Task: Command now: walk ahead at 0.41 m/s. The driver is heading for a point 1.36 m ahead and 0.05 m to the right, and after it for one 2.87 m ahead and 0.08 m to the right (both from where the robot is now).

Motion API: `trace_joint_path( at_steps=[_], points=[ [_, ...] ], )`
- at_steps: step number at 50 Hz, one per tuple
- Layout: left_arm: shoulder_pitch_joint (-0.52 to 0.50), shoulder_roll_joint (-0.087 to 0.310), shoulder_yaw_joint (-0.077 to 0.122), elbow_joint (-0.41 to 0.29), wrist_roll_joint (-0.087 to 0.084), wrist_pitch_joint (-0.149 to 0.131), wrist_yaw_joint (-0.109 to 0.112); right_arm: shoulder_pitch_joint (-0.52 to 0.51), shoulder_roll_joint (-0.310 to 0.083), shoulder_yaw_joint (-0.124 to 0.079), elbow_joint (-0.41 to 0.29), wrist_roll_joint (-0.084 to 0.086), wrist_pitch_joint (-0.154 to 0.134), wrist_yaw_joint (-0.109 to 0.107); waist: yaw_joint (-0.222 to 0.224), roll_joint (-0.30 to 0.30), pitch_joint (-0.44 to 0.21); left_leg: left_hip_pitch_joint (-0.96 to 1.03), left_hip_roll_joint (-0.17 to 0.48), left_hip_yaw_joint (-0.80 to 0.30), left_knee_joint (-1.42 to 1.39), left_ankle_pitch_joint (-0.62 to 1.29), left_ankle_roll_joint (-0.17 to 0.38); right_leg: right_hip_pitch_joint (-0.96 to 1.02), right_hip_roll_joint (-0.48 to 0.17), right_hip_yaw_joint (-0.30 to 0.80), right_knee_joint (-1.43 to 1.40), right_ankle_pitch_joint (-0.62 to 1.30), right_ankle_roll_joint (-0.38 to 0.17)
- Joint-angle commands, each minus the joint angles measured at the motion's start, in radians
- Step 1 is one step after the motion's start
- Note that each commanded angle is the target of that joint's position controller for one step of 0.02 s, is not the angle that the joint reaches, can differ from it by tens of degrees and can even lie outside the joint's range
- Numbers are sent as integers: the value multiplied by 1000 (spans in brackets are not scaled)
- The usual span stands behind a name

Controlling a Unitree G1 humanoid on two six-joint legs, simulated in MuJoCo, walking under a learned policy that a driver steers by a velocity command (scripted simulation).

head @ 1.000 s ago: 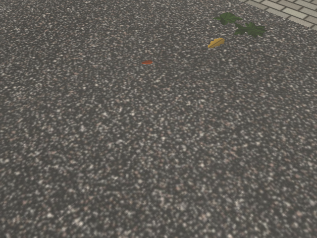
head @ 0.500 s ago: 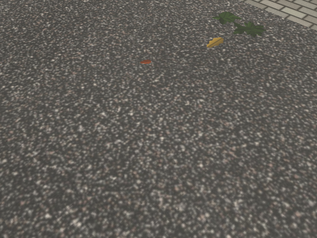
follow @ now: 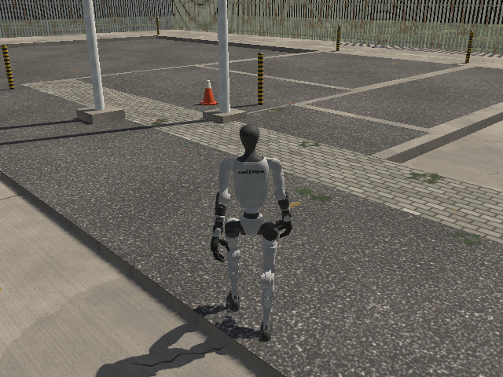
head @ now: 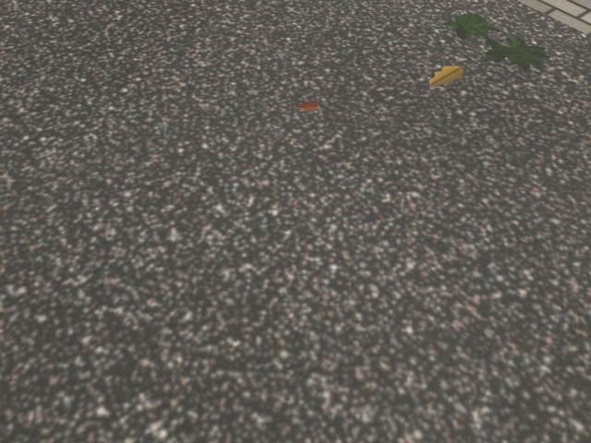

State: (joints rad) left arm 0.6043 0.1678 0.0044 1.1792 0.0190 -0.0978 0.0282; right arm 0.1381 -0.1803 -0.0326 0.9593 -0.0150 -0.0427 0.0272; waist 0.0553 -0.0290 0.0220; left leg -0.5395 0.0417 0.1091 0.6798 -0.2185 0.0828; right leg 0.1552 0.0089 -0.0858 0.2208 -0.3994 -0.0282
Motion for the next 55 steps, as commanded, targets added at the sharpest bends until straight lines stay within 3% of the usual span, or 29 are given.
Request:
trace_joint_path(
  at_steps=[1,2,3,4,5,6,7,9,11,15,20,25,28,29,30,31,32,33,34,35,37,40,43,47,51,55],
  points=[
    [-14,136,19,-27,-2,-16,-7,174,-64,-31,3,5,-17,-11,-143,-64,59,325,-102,80,-88,34,52,-248,-204,29,239,898,-144],
    [-7,136,17,-27,-1,-17,-11,343,-104,-55,63,-2,-27,-20,-202,-32,-40,539,-99,59,-130,20,69,-325,-160,0,453,844,-119],
    [0,97,6,-50,-2,-15,-17,505,-196,-82,87,-24,-32,-29,-256,77,-142,738,153,-247,-226,-244,101,-509,-103,-26,762,473,-93],
    [59,8,-3,-84,-26,-14,-28,512,-256,-88,86,-33,-26,-23,-190,269,-203,797,391,-805,-480,-370,219,-729,64,31,1097,-111,-68],
    [-59,71,13,-119,-9,-11,-36,371,-206,-78,72,-9,-19,-20,-134,149,-87,649,349,-787,-540,-500,191,-790,-19,144,1164,-10,-89],
    [-141,85,19,-154,-7,-12,-44,259,-155,-61,44,-1,-24,-15,-103,99,0,521,328,-637,-541,-418,164,-796,-60,127,1130,94,-97],
    [-164,70,21,-157,-7,-13,-44,218,-113,-48,43,-2,-35,-9,-75,46,36,435,280,-511,-558,-255,138,-757,-93,122,1078,152,-95],
    [-115,36,24,-146,9,9,-45,210,-54,-25,57,0,-51,-14,-17,52,39,337,202,-333,-571,-84,95,-656,-122,117,991,171,-78],
    [-126,30,31,-155,10,30,-50,268,-47,-17,81,-5,-64,-23,-9,72,67,321,177,-260,-578,38,103,-661,-121,93,952,182,-63],
    [-304,47,42,-218,10,50,-60,357,-63,-12,99,-2,-67,-29,-34,80,119,377,162,-200,-610,84,103,-826,-137,60,825,295,-33],
    [-535,33,38,-298,1,47,-65,430,-58,-3,104,-1,-75,-31,-88,84,136,475,143,-137,-595,294,98,-863,-106,9,553,403,-7],
    [-638,34,37,-339,-4,35,-63,479,-75,-6,126,-7,-76,-46,-106,106,130,638,166,-96,-524,550,96,-816,-60,-28,375,381,-48],
    [-544,62,54,-321,-1,22,-50,434,-106,-15,125,-14,-74,-55,-46,132,68,691,180,-67,-365,899,82,-651,5,-52,327,272,-105],
    [-430,83,67,-286,-1,16,-42,417,-124,-21,125,-17,-67,-57,5,132,5,693,174,-58,-227,984,71,-529,38,-56,306,246,-125],
    [-260,108,83,-228,7,8,-34,394,-130,-22,120,-11,-61,-56,77,107,-81,621,145,-37,-28,913,54,-319,41,-51,237,305,-146],
    [-92,183,106,-190,34,4,-24,395,-99,-12,95,0,-62,-51,127,41,-197,411,100,-15,256,580,41,-56,-142,139,240,221,-190],
    [-46,271,130,-183,43,8,-30,523,16,6,79,46,-59,-35,64,-204,-316,36,-112,-6,672,-225,-1,203,-450,678,131,181,-355],
    [-138,232,124,-192,5,20,-40,429,-77,-18,71,25,-57,-38,44,-55,-292,-48,-78,-161,744,-228,18,132,-404,732,56,131,-327],
    [-242,178,106,-206,-4,17,-43,329,-82,-21,32,16,-63,-35,11,-28,-144,-88,-27,-161,703,-137,24,-12,-375,567,35,148,-285],
    [-285,120,90,-204,0,8,-46,282,-75,-21,25,10,-67,-34,-11,37,-69,-63,7,-155,645,-83,24,-129,-335,471,0,244,-253],
    [-290,50,66,-179,-2,-3,-35,292,-43,-22,30,-18,-43,-23,-70,20,-11,21,45,-149,544,-56,13,-274,-258,324,-43,331,-200],
    [-223,79,65,-149,-9,-23,-27,272,-22,-24,19,-29,-10,-6,-96,-2,19,25,52,-120,460,-36,-11,-318,-228,234,-73,436,-194],
    [-181,101,63,-143,-9,-24,-28,128,-44,-25,-34,-25,4,2,-79,-19,65,-79,76,-92,340,69,-37,-305,-211,187,-118,417,-192],
    [-121,98,55,-138,-9,-20,-29,-47,-43,-17,-91,-11,0,5,-36,-31,91,-104,65,-53,111,198,-51,-251,-184,129,-125,497,-174],
    [-51,104,54,-116,-5,-21,-24,-153,-45,-14,-127,-6,-6,4,-1,-44,100,-100,35,-26,-26,233,-32,-141,-204,105,-97,572,-171],
    [-61,125,62,-103,5,-16,-12,-168,-63,-24,-148,-9,-21,0,-21,-47,105,-50,6,-19,-112,129,15,-43,-245,91,-14,740,-160]
  ],
)
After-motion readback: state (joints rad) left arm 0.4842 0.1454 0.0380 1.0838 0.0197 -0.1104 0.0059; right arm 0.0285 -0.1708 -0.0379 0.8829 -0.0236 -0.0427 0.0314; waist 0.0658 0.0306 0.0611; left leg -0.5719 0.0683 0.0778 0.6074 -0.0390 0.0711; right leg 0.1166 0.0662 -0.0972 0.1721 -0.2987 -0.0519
